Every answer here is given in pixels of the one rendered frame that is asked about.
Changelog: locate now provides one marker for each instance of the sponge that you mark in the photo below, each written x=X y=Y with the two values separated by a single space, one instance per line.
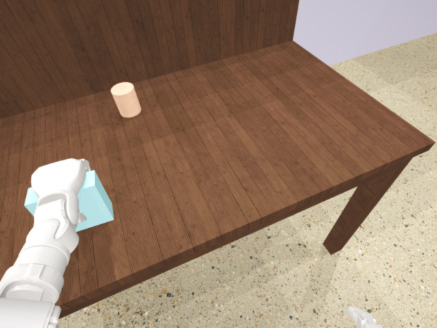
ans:
x=94 y=202

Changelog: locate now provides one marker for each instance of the table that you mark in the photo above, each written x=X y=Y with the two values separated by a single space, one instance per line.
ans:
x=240 y=127

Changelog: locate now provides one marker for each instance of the robot left forearm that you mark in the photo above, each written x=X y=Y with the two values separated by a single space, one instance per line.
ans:
x=38 y=271

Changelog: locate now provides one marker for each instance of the right robot hand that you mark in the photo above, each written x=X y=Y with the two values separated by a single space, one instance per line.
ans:
x=364 y=320

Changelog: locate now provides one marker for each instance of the left robot hand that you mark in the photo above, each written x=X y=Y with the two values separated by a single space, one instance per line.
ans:
x=67 y=174

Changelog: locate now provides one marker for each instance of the robot left upper arm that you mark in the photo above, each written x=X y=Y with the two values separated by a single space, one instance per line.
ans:
x=22 y=313

